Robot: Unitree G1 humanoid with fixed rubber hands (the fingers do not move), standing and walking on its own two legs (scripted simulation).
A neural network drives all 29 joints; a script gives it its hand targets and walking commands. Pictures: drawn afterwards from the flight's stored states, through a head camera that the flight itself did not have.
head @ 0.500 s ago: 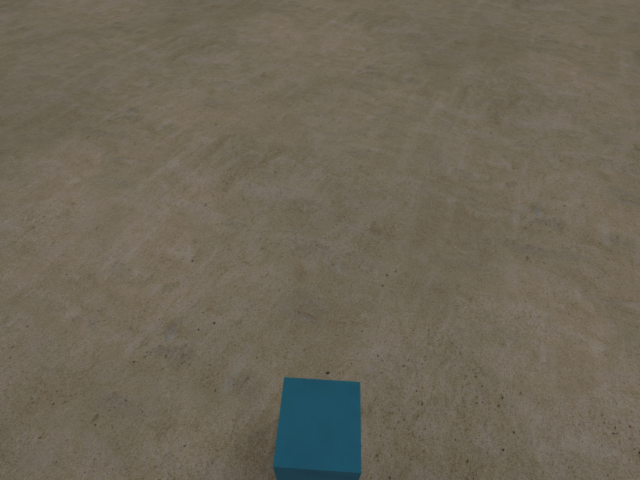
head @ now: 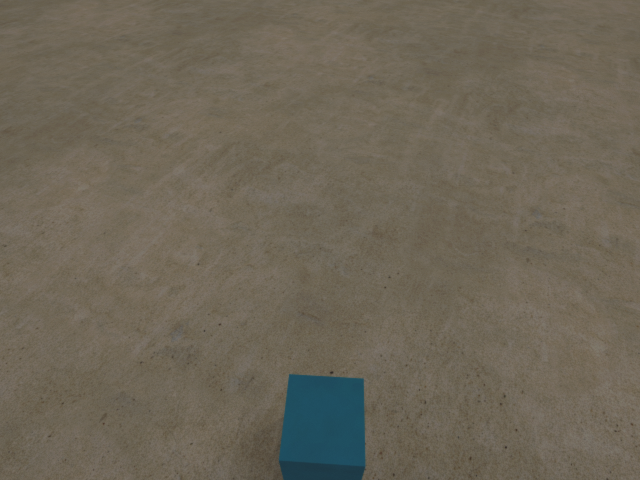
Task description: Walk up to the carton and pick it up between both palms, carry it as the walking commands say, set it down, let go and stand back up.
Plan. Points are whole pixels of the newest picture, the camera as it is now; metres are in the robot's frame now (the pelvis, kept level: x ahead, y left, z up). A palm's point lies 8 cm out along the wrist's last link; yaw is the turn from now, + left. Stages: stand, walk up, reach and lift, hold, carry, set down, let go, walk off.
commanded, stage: walk up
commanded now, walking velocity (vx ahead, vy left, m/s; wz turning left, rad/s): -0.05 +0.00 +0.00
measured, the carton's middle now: (323, 433) +0.41 +0.01 -0.65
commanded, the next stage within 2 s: stand in 1.62 s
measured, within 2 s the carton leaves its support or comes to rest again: neither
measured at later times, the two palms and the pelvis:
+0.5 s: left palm out of the picture +0.03 +0.22 -0.15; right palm out of the picture +0.02 -0.23 -0.15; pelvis +0.01 +0.00 -0.01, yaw +0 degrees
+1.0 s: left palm out of the picture +0.01 +0.21 -0.15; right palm out of the picture +0.02 -0.24 -0.15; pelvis -0.02 -0.02 -0.01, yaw +0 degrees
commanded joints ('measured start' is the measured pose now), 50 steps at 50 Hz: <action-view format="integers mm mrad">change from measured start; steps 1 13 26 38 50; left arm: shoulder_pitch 22 64 -19 -15 -59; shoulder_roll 107 101 132 104 151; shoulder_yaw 16 31 32 27 34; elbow -51 -85 -99 -117 -139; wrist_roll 0 -24 -12 -8 2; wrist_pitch -15 -7 -8 13 -10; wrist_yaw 7 18 17 7 7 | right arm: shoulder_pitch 12 26 59 -94 85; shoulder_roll -110 -141 -100 -183 -72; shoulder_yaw -27 -33 -18 -35 -5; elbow -52 -67 -75 -171 -99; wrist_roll -3 8 6 9 -8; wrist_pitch -9 -22 -15 -1 -4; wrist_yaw -2 -14 -6 -12 4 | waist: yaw -6 30 -9 26 -24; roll -45 129 -114 91 -124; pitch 99 -40 -52 -72 -51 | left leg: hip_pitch -130 -91 -89 -167 -31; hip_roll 82 166 62 198 5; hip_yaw -119 -178 -82 -167 2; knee -129 -129 27 -46 75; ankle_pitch -201 81 0 136 -125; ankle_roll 2 29 -9 72 -22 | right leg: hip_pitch -64 -8 -15 -8 -106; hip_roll -96 -40 -148 -25 -182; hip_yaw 172 61 210 32 263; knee -190 47 -98 187 -228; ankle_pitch -334 -98 27 61 -377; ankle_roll -4 -2 -45 -5 -61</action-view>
